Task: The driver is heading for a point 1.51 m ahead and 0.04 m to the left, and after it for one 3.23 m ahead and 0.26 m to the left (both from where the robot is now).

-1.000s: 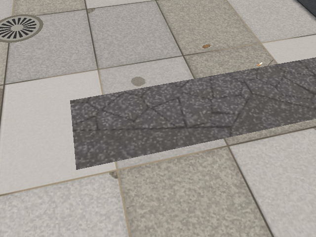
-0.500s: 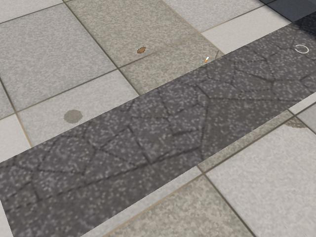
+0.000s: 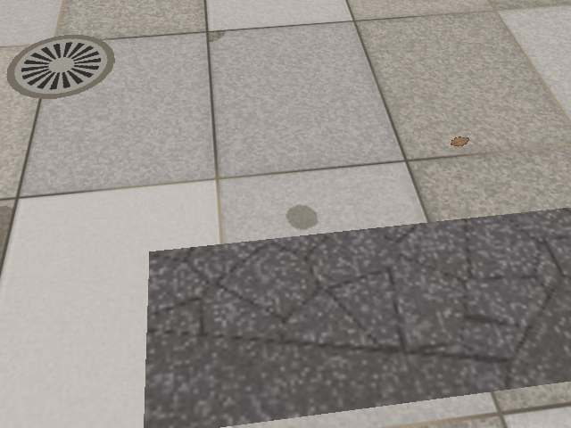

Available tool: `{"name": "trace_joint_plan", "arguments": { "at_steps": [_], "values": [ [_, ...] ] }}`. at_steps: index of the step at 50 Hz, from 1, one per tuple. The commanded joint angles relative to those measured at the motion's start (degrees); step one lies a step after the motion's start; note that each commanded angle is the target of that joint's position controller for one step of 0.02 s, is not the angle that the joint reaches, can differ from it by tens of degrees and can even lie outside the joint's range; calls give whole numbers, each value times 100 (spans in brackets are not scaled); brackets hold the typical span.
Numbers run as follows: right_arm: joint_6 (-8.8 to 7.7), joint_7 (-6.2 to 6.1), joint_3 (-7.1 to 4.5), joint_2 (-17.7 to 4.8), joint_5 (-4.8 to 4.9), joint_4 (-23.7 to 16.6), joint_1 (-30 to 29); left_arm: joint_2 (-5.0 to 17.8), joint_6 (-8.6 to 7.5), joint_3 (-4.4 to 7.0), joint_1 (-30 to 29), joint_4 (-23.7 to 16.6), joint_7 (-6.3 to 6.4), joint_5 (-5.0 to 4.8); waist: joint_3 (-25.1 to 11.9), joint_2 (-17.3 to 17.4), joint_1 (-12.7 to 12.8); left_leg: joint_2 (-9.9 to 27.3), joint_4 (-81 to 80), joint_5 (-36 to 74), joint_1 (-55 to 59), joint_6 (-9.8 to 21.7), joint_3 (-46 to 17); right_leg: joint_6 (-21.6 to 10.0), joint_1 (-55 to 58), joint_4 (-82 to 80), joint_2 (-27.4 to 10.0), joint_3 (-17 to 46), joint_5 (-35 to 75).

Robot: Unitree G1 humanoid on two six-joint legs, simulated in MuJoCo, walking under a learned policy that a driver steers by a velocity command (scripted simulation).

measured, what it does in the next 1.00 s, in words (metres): steps on the spot: left foot, then right foot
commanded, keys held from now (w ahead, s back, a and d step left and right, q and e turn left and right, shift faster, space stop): q+shift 0.24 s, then shift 0.38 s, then e+shift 0.38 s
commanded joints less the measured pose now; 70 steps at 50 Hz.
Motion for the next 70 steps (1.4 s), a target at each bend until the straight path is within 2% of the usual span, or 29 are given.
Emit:
{"name": "trace_joint_plan", "arguments": {
  "at_steps": [1,2,3,4,5,7,10,20,25,26,27,28,29,31,33,37,42,45,46,47,48,49,51,54,59,67,68,69,70],
  "values": [
    [-75,16,-67,-308,9,-525,10,1053,-37,352,171,-261,-103,-82,-720,-1020,19,-217,-1104,308,469,198,381,-602,703,15,-1377,567,2279],
    [-129,-38,-89,-365,-50,-445,265,1050,-8,379,259,-212,-132,-119,-771,-678,-164,-295,-1827,947,1065,293,246,-285,331,610,-1257,313,1804],
    [-221,-138,-218,-887,-155,-345,655,917,24,367,472,-241,-174,-124,-793,510,-315,427,-2595,1891,1931,530,-1094,112,-743,1994,-793,-40,255],
    [-275,-182,-441,-1937,-81,-449,796,409,99,204,178,-783,-167,-79,-645,2048,-221,2026,-2494,4926,2292,1470,-3544,551,-2574,3096,296,177,-2591],
    [-290,-207,-489,-1725,-5,-394,1276,633,194,201,-302,-794,-95,44,-995,951,-696,1944,-2278,5222,2537,1945,-3204,500,-2712,3881,233,1205,-2532],
    [-223,-329,-310,-1233,-28,-448,504,637,163,196,-155,-668,-79,-104,-508,635,-215,1170,-2327,4123,2000,1609,-2310,385,-2686,3765,91,1516,-1389],
    [-178,-343,-192,-940,35,-670,-56,877,168,257,160,-507,-87,35,-662,619,42,661,-2342,4056,1612,1371,-2041,356,-2192,3593,293,1477,-719],
    [-217,-315,-130,-957,-104,-526,280,718,205,128,55,-553,-64,-81,-640,683,-212,664,-2182,3497,1295,1372,-2653,123,-1311,1942,612,1482,-678],
    [-217,-338,-48,-871,-40,-469,-73,615,138,84,486,-470,-6,-126,-511,631,113,451,-1893,3243,854,996,-2931,-120,49,103,768,1396,-200],
    [-249,-364,9,-737,1,-466,-95,627,82,72,596,-443,35,-67,-495,407,188,263,-1743,2467,546,726,-2875,-207,582,-677,516,1674,407],
    [-294,-371,126,-337,-16,-479,193,949,30,86,526,-525,87,42,-620,-668,-6,-282,-906,1052,244,408,-2264,-437,928,-1297,-643,2941,644],
    [-274,-409,98,-424,-20,-470,470,1393,43,160,255,-598,42,-2,-492,-1364,-165,-1210,-362,-897,-107,266,-1292,-1160,548,-1389,-1558,4033,1835],
    [-243,-424,12,-742,-108,-346,387,1160,34,139,467,-489,-2,-63,-535,-1019,-13,-904,457,-1154,138,199,-1241,-1551,263,-1305,-1625,4015,2013],
    [-233,-361,25,-594,-48,-164,300,744,13,18,118,-460,-27,-80,-303,-669,-130,-780,805,-571,248,94,-1273,-1286,71,-1223,-926,3061,1776],
    [-208,-302,170,-255,-77,-15,406,500,-11,-93,-65,-351,-30,-62,-404,-1002,-237,-577,-17,-276,596,-26,-1007,-946,196,-1157,-370,2552,2013],
    [-233,-450,170,-418,-2,-74,-64,1255,115,260,664,-127,-155,-138,-480,-1046,197,-744,-534,-471,29,-99,-534,-1156,1145,-701,-379,3258,2702],
    [-353,-559,215,-346,42,-149,-118,1223,222,430,524,-107,-221,-124,-646,-903,134,-699,-733,-364,117,0,-738,-1233,958,-826,-390,4037,2214],
    [-437,-620,227,-295,38,-2,403,1198,299,493,15,-190,-260,-157,-688,-788,-235,-778,-2005,338,1214,163,-656,-850,89,-734,-16,4017,1435],
    [-467,-669,181,-450,-8,79,671,1094,308,479,-166,-268,-257,-201,-684,-602,-374,-490,-2767,649,1950,260,-858,-500,-613,-501,305,3803,669],
    [-467,-726,71,-990,-110,54,703,671,287,385,3,-354,-251,-210,-634,459,-249,841,-3422,113,2543,579,-2083,-119,-1580,509,935,3073,-841],
    [-424,-714,1,-1365,-161,-178,-3,647,283,392,243,-319,-186,-131,-265,1325,-52,2008,-3666,434,1757,1120,-3171,34,-2149,1784,1536,1863,-1707],
    [-418,-672,95,-972,-211,-233,-130,1118,304,490,247,-239,-184,19,-141,711,59,2060,-3413,1412,1266,1349,-2728,40,-1861,2728,915,1868,-1624],
    [-448,-640,275,-421,-159,-348,-566,1053,400,533,633,38,-281,-1,-91,421,354,1310,-3082,2457,1170,1108,-1509,70,-1692,3603,863,1771,-1062],
    [-477,-663,260,-497,-146,-320,-353,926,481,459,580,-6,-441,-64,-194,698,190,1008,-2783,3404,1710,1031,-673,283,-1994,3811,712,1466,-720],
    [-475,-611,133,-746,-161,-110,336,754,520,346,-127,-435,-556,-103,-243,735,-232,1429,-2567,3959,2470,1208,-372,372,-2154,2875,477,1188,-813],
    [-512,-357,-16,-942,-50,-117,179,631,548,315,-326,-850,-540,-165,-481,968,-136,1725,-1737,4173,1957,805,515,-87,-663,1095,597,545,-970],
    [-502,-326,-46,-993,-35,-129,226,661,537,337,-160,-829,-510,-138,-674,916,-68,1813,-1597,3125,1743,666,578,-236,-234,738,690,492,-988],
    [-484,-320,-71,-1034,-27,-172,100,774,498,403,395,-658,-492,-85,-878,666,257,1720,-1082,1564,1039,474,712,-454,755,198,798,571,-939],
    [-473,-311,37,-705,-87,-269,88,1342,426,595,1281,-318,-433,19,-1078,-649,611,1139,518,92,-223,228,1119,-819,1975,-696,292,1838,-2006]
  ]
}}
